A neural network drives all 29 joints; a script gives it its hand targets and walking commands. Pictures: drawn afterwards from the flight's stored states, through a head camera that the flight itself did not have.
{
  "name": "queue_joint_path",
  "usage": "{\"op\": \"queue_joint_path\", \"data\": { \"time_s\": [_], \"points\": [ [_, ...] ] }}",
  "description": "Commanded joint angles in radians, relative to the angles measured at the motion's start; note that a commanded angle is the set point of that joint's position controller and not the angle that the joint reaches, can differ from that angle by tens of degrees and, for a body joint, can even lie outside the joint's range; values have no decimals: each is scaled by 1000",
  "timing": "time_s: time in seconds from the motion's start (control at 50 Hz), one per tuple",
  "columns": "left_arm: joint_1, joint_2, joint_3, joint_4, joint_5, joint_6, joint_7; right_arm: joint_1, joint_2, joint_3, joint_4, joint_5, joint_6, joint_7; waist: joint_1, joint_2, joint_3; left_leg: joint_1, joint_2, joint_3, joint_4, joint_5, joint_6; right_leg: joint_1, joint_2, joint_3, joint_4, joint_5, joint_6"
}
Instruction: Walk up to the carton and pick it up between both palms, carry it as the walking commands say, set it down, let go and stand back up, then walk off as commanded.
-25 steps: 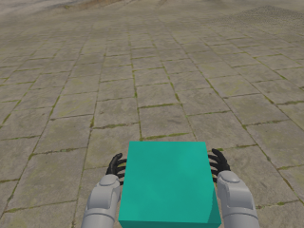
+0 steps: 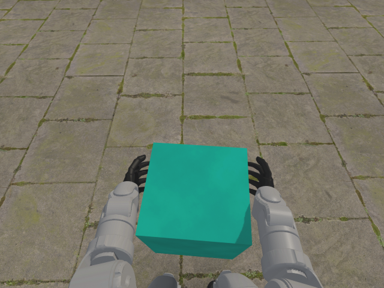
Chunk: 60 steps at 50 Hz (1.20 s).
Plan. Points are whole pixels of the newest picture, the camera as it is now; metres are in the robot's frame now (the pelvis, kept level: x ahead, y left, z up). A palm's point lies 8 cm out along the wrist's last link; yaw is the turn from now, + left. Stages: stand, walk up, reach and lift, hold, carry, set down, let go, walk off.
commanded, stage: set down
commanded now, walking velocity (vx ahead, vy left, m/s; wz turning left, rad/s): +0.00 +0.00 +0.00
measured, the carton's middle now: (196, 206) +0.31 +0.01 -0.08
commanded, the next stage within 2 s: none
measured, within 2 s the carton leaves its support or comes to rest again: neither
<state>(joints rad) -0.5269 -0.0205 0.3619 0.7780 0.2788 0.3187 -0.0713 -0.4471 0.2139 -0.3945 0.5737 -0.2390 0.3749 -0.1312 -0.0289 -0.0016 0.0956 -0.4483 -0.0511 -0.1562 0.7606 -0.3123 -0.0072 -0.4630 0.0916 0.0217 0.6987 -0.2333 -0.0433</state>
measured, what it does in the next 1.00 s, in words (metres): lowers itself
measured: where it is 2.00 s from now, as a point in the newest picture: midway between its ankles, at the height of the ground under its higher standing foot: outside the picture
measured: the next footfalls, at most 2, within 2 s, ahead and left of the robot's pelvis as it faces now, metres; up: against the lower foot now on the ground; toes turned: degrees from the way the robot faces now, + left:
none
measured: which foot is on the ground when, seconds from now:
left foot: down 0.00-1.00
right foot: down 0.00-1.00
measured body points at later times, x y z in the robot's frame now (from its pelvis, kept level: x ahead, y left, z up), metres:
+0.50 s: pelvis +0.02 +0.05 -0.06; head +0.17 +0.05 +0.36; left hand +0.39 +0.14 -0.14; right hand +0.35 -0.16 -0.13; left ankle +0.06 +0.14 -0.71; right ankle +0.08 -0.09 -0.71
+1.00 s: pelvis -0.01 +0.04 -0.13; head +0.19 +0.04 +0.27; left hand +0.41 +0.13 -0.23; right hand +0.37 -0.17 -0.21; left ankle +0.06 +0.14 -0.71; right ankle +0.08 -0.09 -0.71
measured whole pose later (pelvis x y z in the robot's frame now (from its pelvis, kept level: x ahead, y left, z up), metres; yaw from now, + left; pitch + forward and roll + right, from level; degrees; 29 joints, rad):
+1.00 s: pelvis -0.01 +0.04 -0.13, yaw -1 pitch +30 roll -2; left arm -0.67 -0.01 0.18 0.75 0.06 0.17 0.14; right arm -0.60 0.05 -0.36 0.62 -0.07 0.18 -0.07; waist -0.10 0.04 -0.08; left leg -1.42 -0.15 -0.09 1.43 -0.52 0.01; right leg -1.44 0.09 0.07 1.38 -0.45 0.05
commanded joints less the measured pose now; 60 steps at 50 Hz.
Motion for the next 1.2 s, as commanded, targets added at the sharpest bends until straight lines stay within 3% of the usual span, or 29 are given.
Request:
{"op": "queue_joint_path", "data": {
  "time_s": [0.0,0.06,0.08,0.12,0.16,0.18,0.22,0.24,0.26,0.28,0.32,0.36,0.38,0.44,0.5,0.54,0.58,0.64,0.66,0.68,0.72,0.76,0.88,0.9,1.04,1.12,1.14,1.16,1.18],
  "points": [
    [-637,-1031,-416,-24,-107,-77,-218,-711,970,535,-7,132,-82,200,-30,13,-587,-120,-45,32,-75,-43,68,335,-82,200,-130,-100,57],
    [-691,-1010,-446,-74,-123,-110,-204,-669,942,521,24,114,-111,199,-54,13,-605,-162,-44,29,-48,-44,59,273,-62,174,-73,-70,55],
    [-685,-1009,-451,-78,-122,-118,-195,-690,938,536,10,119,-123,203,-40,18,-638,-193,-46,28,-41,-46,58,267,-55,159,-43,-56,56],
    [-667,-1033,-468,-75,-124,-129,-174,-680,900,533,18,110,-144,208,-55,36,-655,-198,-47,28,-29,-33,50,193,-34,118,5,-12,52],
    [-645,-1054,-494,-82,-136,-143,-154,-700,881,573,-29,129,-170,214,-44,51,-719,-209,-51,33,-8,-5,46,176,-20,89,54,48,48],
    [-651,-1074,-527,-100,-150,-153,-144,-697,876,590,-46,142,-186,219,-50,80,-778,-193,-54,36,11,47,37,154,-13,74,81,106,44],
    [-650,-1109,-601,-163,-181,-171,-120,-686,854,630,-94,154,-206,223,-79,66,-928,-149,-60,26,48,139,25,137,11,50,137,190,41],
    [-611,-1114,-623,-172,-191,-173,-102,-693,847,666,-132,180,-217,227,-57,95,-1011,-115,-64,27,71,199,17,119,17,45,166,231,37],
    [-617,-1121,-657,-184,-213,-177,-86,-690,831,669,-132,188,-222,230,-81,90,-1046,-92,-66,18,91,228,13,69,25,39,189,241,36],
    [-584,-1133,-678,-192,-221,-180,-71,-689,831,703,-164,204,-226,235,-76,76,-1108,-80,-69,14,114,272,8,50,33,33,212,271,41],
    [-548,-1142,-692,-192,-217,-177,-40,-645,805,689,-128,215,-224,246,-72,103,-1097,-90,-70,9,123,286,-8,-27,45,25,241,262,40],
    [-539,-1150,-719,-230,-229,-184,-18,-597,770,666,-126,204,-227,255,-110,107,-1140,-95,-72,-7,151,334,-23,-85,55,14,280,281,38],
    [-541,-1133,-721,-258,-234,-190,-7,-602,782,680,-133,221,-228,261,-86,93,-1138,-99,-72,-5,165,345,-23,-103,53,20,289,279,43],
    [-528,-1126,-729,-254,-242,-198,23,-597,749,661,-125,235,-233,271,-99,99,-1125,-125,-75,-20,211,378,-26,-205,63,19,331,269,44],
    [-487,-1111,-715,-244,-230,-201,48,-578,728,653,-110,230,-233,280,-95,60,-1100,-136,-76,-27,230,401,-29,-280,68,6,358,250,50],
    [-498,-1098,-708,-242,-227,-202,57,-607,717,655,-118,239,-235,278,-74,55,-1096,-171,-81,-24,256,372,-27,-314,68,10,382,227,51],
    [-507,-1104,-722,-239,-243,-203,63,-604,703,643,-104,237,-236,277,-96,45,-1109,-182,-88,-25,280,361,-27,-343,72,-3,404,219,50],
    [-533,-1078,-736,-258,-246,-207,77,-608,685,632,-95,238,-239,274,-94,73,-1107,-178,-86,-28,302,385,-35,-418,76,-4,433,197,51],
    [-554,-1082,-726,-235,-243,-204,78,-640,686,626,-86,240,-240,270,-89,80,-1097,-219,-93,-15,315,334,-34,-426,76,-4,438,181,49],
    [-546,-1081,-719,-208,-245,-201,76,-629,674,612,-81,227,-238,262,-117,74,-1091,-249,-97,-15,325,300,-33,-421,76,-12,447,179,51],
    [-592,-1089,-737,-247,-262,-207,79,-642,684,613,-96,230,-240,258,-125,78,-1136,-254,-101,-11,347,287,-33,-419,74,-15,468,179,50],
    [-630,-1058,-725,-252,-267,-211,82,-673,690,618,-101,240,-241,252,-117,64,-1162,-291,-110,1,370,254,-27,-428,78,-19,492,174,56],
    [-706,-1026,-686,-197,-259,-201,79,-725,698,585,-64,226,-228,232,-126,102,-1157,-404,-119,31,422,128,-23,-474,77,-21,536,103,63],
    [-741,-1019,-686,-203,-261,-200,75,-714,704,574,-34,219,-223,229,-140,108,-1153,-432,-125,44,438,99,-23,-471,77,-19,532,90,63],
    [-864,-980,-660,-220,-282,-203,66,-869,759,624,-82,264,-214,207,-76,73,-1269,-548,-138,85,522,60,-3,-440,81,-14,608,85,85],
    [-911,-976,-658,-200,-309,-194,49,-985,757,665,-162,285,-210,179,-66,29,-1362,-632,-146,118,587,29,10,-378,80,-12,637,73,97],
    [-937,-977,-671,-216,-326,-194,46,-974,760,671,-155,278,-205,173,-87,16,-1384,-651,-149,122,605,38,5,-369,79,-15,643,86,99],
    [-966,-946,-671,-224,-325,-194,48,-990,767,674,-153,291,-202,173,-67,30,-1397,-645,-148,123,610,37,7,-390,82,-16,666,88,101],
    [-974,-958,-671,-210,-332,-188,47,-993,751,658,-150,281,-201,165,-90,31,-1390,-653,-152,124,619,34,2,-400,83,-20,667,85,101]
  ]
}}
